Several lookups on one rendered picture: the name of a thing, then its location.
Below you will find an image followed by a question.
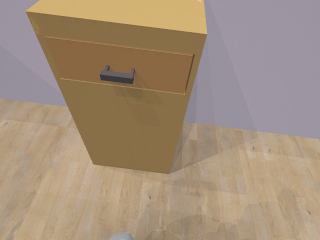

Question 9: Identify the drawer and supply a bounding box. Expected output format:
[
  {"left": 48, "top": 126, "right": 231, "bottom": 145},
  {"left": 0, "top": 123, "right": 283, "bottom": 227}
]
[{"left": 44, "top": 36, "right": 193, "bottom": 94}]

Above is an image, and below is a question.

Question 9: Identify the cabinet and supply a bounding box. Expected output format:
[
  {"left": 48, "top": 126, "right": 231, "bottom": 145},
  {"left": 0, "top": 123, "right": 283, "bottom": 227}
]
[{"left": 25, "top": 0, "right": 207, "bottom": 174}]

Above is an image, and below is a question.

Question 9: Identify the handle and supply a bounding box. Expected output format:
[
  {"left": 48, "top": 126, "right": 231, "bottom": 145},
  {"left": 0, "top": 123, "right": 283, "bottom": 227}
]
[{"left": 99, "top": 65, "right": 135, "bottom": 84}]

